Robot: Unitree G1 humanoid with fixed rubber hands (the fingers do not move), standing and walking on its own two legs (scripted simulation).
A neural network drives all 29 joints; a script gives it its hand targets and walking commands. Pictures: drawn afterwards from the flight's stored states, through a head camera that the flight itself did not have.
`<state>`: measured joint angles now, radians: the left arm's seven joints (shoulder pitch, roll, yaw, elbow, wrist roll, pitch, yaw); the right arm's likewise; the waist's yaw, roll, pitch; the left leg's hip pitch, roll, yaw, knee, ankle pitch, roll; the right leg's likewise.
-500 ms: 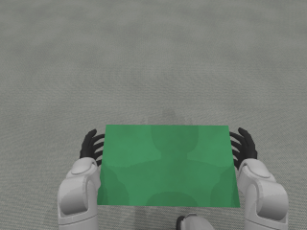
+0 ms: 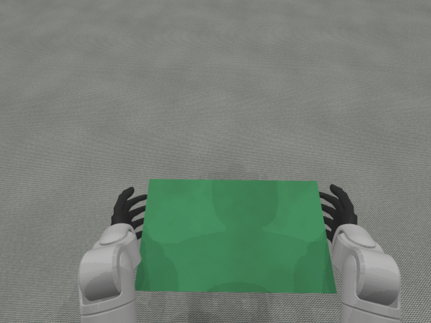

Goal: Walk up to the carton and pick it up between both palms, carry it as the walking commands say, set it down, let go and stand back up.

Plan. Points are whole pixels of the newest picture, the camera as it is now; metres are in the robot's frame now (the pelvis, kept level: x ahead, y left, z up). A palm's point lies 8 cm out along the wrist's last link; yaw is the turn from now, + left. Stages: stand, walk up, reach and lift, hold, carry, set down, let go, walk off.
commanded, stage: carry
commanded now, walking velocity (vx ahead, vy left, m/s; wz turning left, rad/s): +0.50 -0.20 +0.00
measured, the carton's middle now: (230, 242) +0.27 +0.00 -0.02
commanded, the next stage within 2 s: none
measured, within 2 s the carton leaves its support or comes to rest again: neither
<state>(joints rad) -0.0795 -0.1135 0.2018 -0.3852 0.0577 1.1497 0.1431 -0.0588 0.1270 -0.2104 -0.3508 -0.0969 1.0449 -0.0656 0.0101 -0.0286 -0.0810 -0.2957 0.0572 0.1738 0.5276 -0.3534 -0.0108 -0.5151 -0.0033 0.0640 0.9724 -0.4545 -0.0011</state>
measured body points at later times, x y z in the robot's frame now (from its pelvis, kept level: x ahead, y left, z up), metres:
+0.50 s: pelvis +0.33 -0.12 -0.01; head +0.37 -0.10 +0.44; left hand +0.59 +0.09 +0.04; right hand +0.62 -0.28 +0.06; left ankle +0.32 -0.02 -0.73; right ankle +0.18 -0.21 -0.67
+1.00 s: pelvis +0.67 -0.23 +0.00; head +0.72 -0.22 +0.45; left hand +0.93 -0.02 +0.06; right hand +0.97 -0.39 +0.06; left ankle +0.72 -0.13 -0.73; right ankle +0.56 -0.32 -0.73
